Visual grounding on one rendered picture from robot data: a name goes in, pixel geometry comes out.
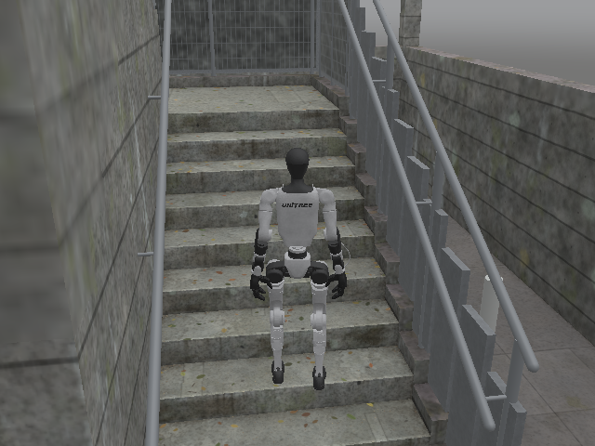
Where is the robot right foot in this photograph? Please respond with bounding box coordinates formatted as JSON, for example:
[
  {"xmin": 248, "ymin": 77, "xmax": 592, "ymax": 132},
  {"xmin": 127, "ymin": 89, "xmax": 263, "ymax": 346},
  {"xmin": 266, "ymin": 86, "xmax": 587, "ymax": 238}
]
[{"xmin": 312, "ymin": 366, "xmax": 326, "ymax": 390}]

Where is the robot right hand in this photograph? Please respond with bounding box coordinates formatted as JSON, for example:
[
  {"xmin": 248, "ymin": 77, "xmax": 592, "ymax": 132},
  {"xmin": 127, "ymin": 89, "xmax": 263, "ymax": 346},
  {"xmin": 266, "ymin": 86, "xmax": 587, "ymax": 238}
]
[{"xmin": 325, "ymin": 271, "xmax": 347, "ymax": 299}]

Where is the robot left upper arm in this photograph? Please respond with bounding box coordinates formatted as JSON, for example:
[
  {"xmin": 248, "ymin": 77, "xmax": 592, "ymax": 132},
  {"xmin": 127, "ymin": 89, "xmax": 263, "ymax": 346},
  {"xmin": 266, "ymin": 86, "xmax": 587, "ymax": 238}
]
[{"xmin": 258, "ymin": 188, "xmax": 278, "ymax": 242}]

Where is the right robot shin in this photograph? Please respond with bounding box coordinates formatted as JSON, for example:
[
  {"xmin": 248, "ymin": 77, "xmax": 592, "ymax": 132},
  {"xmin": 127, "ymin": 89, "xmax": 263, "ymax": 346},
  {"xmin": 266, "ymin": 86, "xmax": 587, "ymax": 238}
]
[{"xmin": 312, "ymin": 314, "xmax": 326, "ymax": 377}]

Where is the robot right upper arm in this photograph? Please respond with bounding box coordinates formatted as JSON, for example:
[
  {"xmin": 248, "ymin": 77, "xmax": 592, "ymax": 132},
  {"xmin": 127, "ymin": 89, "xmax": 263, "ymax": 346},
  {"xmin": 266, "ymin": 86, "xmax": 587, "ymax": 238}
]
[{"xmin": 317, "ymin": 188, "xmax": 337, "ymax": 241}]

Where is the robot left forearm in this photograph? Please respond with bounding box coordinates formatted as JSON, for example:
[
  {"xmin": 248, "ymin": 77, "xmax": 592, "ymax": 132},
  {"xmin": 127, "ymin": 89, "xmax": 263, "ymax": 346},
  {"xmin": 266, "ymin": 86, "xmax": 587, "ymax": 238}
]
[{"xmin": 251, "ymin": 228, "xmax": 268, "ymax": 276}]

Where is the robot right forearm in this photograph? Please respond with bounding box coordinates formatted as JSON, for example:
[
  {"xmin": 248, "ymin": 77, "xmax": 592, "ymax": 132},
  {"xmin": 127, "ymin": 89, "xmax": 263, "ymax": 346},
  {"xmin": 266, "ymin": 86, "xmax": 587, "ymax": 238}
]
[{"xmin": 328, "ymin": 228, "xmax": 345, "ymax": 274}]

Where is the robot left hand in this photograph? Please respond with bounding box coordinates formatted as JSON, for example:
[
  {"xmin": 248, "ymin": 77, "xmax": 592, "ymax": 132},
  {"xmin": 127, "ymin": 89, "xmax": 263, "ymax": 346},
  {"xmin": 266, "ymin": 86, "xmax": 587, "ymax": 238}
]
[{"xmin": 250, "ymin": 274, "xmax": 272, "ymax": 301}]

